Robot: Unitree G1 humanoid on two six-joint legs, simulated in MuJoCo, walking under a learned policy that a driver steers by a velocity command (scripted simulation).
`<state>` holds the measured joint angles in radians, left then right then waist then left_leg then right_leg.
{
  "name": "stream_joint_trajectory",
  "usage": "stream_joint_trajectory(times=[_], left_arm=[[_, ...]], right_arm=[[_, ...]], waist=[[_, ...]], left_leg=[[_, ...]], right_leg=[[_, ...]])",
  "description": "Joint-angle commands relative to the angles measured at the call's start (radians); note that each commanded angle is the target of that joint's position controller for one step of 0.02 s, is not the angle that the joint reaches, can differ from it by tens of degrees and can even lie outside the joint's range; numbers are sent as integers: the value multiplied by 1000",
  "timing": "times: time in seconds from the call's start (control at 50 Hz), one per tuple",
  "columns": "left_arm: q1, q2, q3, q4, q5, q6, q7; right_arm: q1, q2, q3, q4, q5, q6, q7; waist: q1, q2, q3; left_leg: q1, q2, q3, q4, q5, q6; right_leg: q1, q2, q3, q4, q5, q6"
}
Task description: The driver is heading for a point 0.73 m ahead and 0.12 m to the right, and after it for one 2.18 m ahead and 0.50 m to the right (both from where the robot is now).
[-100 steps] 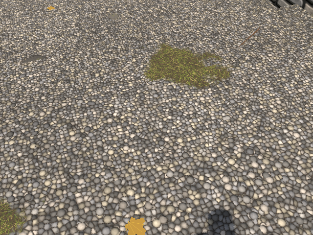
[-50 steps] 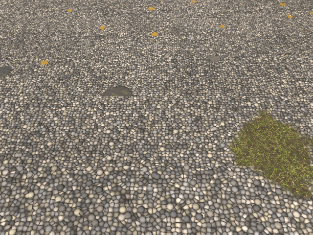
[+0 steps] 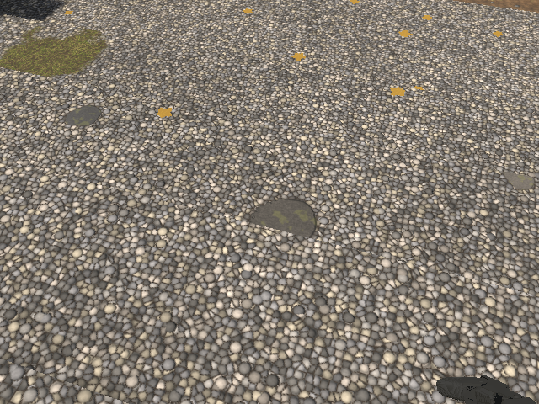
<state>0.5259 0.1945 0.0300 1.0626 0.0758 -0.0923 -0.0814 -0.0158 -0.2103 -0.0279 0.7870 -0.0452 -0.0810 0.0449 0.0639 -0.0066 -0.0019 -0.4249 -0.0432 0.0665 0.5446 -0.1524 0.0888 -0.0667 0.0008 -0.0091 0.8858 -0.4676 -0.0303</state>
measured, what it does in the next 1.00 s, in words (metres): goes down: right foot 0.06 m lower, then left foot 0.13 m lower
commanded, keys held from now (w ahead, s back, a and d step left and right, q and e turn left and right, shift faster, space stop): w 1.00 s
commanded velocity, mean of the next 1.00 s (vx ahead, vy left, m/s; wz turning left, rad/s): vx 0.50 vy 0.00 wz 0.00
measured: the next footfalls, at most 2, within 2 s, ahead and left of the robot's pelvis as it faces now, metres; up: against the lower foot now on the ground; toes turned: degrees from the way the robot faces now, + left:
right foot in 0.38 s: +0.38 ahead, -0.17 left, -0.06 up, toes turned -7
left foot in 0.88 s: +0.76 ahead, -0.06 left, -0.18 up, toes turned -1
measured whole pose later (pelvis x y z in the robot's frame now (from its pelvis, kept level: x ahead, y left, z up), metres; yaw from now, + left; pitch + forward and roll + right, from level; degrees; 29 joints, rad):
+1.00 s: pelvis +0.66 -0.14 -0.21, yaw -1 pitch -3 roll +5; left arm 0.25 0.21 0.06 0.85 0.06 -0.09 -0.02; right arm 0.48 -0.19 -0.03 1.03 -0.04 -0.11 0.06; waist -0.12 -0.07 0.13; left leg -0.40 -0.15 0.09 0.76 -0.32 0.13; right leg -0.63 -0.05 0.16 1.22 -0.51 0.02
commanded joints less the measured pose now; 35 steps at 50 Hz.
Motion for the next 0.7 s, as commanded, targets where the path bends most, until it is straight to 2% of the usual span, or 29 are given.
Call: stream_joint_trajectory(times=[0.02, 0.04, 0.06, 0.08, 0.1, 0.14, 0.16, 0.18, 0.2, 0.22, 0.26, 0.3, 0.34, 0.36, 0.38, 0.4, 0.42, 0.46, 0.48, 0.5, 0.52, 0.54, 0.56, 0.58, 0.6, 0.62, 0.64, 0.66, 0.7], left_arm=[[-214, 117, 29, -136, -25, -21, 13], [-173, 110, 28, -131, 5, -18, 33], [-167, 49, 12, -125, 19, -10, 42], [-154, 3, 1, -123, 27, 0, 47], [-152, -7, 0, -123, 24, 7, 48], [-220, 8, -1, -143, -4, 4, 44], [-264, 23, 1, -158, 4, 4, 36], [-320, -11, -7, -182, 8, 4, 27], [-352, -11, -11, -199, 8, 5, 19], [-232, -12, -17, -166, 22, -5, 1], [-232, 64, 2, -187, 23, -22, -5], [-405, 82, 7, -259, 33, -27, 25], [-548, 70, 9, -324, 17, -27, 49], [-552, 73, 15, -335, 12, -26, 54], [-640, 52, 0, -349, -1, -20, 53], [-729, 34, -2, -364, 12, -22, 47], [-911, 66, 17, -398, 17, -37, 51], [-914, -44, -9, -390, 28, -51, 43], [-895, -61, -14, -383, 27, -53, 36], [-921, -18, -2, -383, 17, -54, 37], [-932, -10, 0, -391, 12, -50, 38], [-897, 56, 28, -391, 3, -49, 46], [-720, 79, 42, -352, 13, -45, 55], [-249, 81, 47, -229, 4, -32, 67], [50, 84, 57, -141, -28, -23, 93], [35, 171, 86, -151, -37, -8, 120], [-61, 176, 88, -167, -9, 1, 128], [-152, 136, 78, -193, 0, 5, 118], [-333, 69, 51, -251, -11, -2, 75]], right_arm=[[404, -155, -73, 114, -2, -29, -32], [316, -84, -49, 105, 14, -30, -34], [270, -22, -34, 104, 13, -32, -33], [268, 0, -27, 103, 10, -33, -27], [286, 2, -28, 108, 8, -39, -22], [293, -47, -45, 113, -7, -51, -11], [329, -57, -47, 121, -20, -48, 0], [338, -71, -48, 127, -33, -41, 14], [354, -68, -46, 138, -36, -37, 27], [348, -82, -48, 141, -58, -33, 29], [344, -70, -40, 141, -61, -32, 26], [487, -53, -30, 179, -54, -45, -2], [633, -43, -27, 222, -38, -46, -25], [647, -50, -29, 222, -34, -44, -32], [811, -9, -18, 310, -37, -44, -65], [1033, 44, -7, 352, -18, -44, -101], [1334, 91, 2, 451, -2, -50, -125], [1200, 97, 15, 418, 14, -48, -133], [1138, 109, 25, 393, 13, -37, -114], [1112, 95, 24, 366, 31, -32, -115], [1047, 75, 21, 360, 33, -24, -109], [1059, 93, 31, 363, 35, -26, -106], [961, 105, 42, 363, 44, -32, -101], [783, 101, 57, 314, 47, -20, -65], [664, 71, 64, 264, 28, -16, -19], [532, 12, 34, 222, 8, -40, 0], [472, -23, 11, 224, 7, -55, 6], [471, -33, -12, 220, -21, -62, 8], [495, 18, -29, 194, -64, -50, -7]], waist=[[-194, 32, 29], [-124, 50, 0], [-88, 61, 24], [-57, 52, 35], [-50, 39, 34], [-54, 43, 53], [-65, 22, 54], [-66, 48, 42], [-66, 73, 42], [-32, 86, 38], [-19, 57, 52], [-107, 64, 68], [-178, 57, 96], [-182, 63, 97], [-267, 54, 146], [-379, 29, 115], [-505, -22, 97], [-414, 44, 95], [-385, 88, 82], [-389, -31, 97], [-353, -4, 89], [-320, -7, 16], [-190, -36, -24], [43, -123, -130], [186, -239, -205], [184, -113, -32], [144, -75, 85], [83, -37, 145], [-21, 30, 202]], left_leg=[[597, 336, -467, -294, 39, 214], [461, 302, -407, -343, 83, 212], [358, 288, -350, -383, 124, 211], [267, 283, -323, -421, 98, 202], [247, 272, -305, -453, 60, 198], [181, 238, -219, -466, 112, 176], [143, 216, -179, -455, 154, 164], [43, 174, -114, -425, 189, 145], [-13, 160, -100, -407, 193, 143], [-104, 160, -78, -338, 209, 136], [-69, 195, -114, -246, 211, 140], [283, 234, -192, -164, 136, 155], [527, 305, -279, -74, 163, 157], [550, 312, -290, -28, 171, 147], [875, 352, -389, 89, -9, 113], [1122, 321, -408, 196, -49, 120], [1267, 254, -399, 229, -21, 95], [1050, 245, -407, 226, 145, 51], [854, 250, -411, 190, 126, 58], [714, 162, -339, 178, 10, 34], [523, 119, -317, 174, -28, 18], [411, 69, -282, 235, 12, -14], [101, 25, -218, 372, 55, -78], [-349, -26, -87, 605, -107, -144], [-578, -4, -82, 865, -352, -90], [-647, 52, -125, 875, -319, -52], [-575, 83, -157, 896, -262, -34], [-613, 95, -146, 827, -202, -30], [-527, 110, -164, 751, -158, -17]], right_leg=[[-723, -84, 95, 343, 12, -46], [-597, -113, 101, 270, 48, -62], [-539, -134, 95, 222, 83, -65], [-471, -137, 87, 177, 72, -57], [-460, -123, 72, 144, 79, -44], [-460, -111, 26, 22, 222, -19], [-435, -99, 13, -60, 315, -13], [-339, -80, -16, -83, 413, -5], [-290, -62, -22, -96, 479, 2], [-186, -56, -2, 58, 617, 3], [-230, -59, 8, 88, 552, -1], [-511, -87, 39, -56, 499, -9], [-698, -103, 46, -152, 359, -8], [-692, -101, 42, -176, 316, -9], [-1061, -235, 265, -314, 593, 13], [-1292, -201, 210, -363, 543, 72], [-1464, -133, 106, -243, 252, 81], [-1315, -139, 75, -244, 284, 52], [-1139, -143, 64, -239, 401, 33], [-1005, -141, 51, -315, 539, 24], [-763, -121, 50, -358, 508, 33], [-547, -94, 48, -328, 409, 41], [-156, -96, 84, -394, 356, 20], [505, -152, 139, -557, 530, -21], [771, -247, 309, -576, 283, -30], [613, -257, 329, -586, 106, -11], [450, -227, 244, -597, 242, -24], [392, -188, 215, -624, 204, -43], [197, -268, 208, -663, 150, -122]])
Keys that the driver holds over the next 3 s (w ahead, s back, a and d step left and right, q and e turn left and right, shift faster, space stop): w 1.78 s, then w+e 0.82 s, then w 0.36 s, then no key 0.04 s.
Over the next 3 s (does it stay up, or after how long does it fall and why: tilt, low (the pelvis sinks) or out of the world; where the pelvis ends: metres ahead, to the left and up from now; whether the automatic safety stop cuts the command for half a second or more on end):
stays up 2.01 -0.36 -0.53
